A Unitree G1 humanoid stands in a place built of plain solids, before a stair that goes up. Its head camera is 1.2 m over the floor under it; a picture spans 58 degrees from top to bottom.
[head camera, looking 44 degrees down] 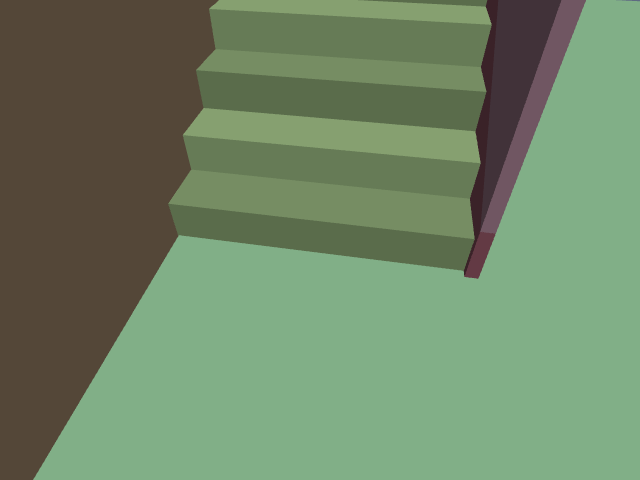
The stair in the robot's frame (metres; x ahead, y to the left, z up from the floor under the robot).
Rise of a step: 0.16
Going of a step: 0.23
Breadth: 1.13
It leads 10 degrees to the right of straight ahead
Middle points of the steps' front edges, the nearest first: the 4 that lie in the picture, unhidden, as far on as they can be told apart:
1.17 0.02 0.16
1.40 -0.02 0.33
1.62 -0.06 0.49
1.84 -0.10 0.65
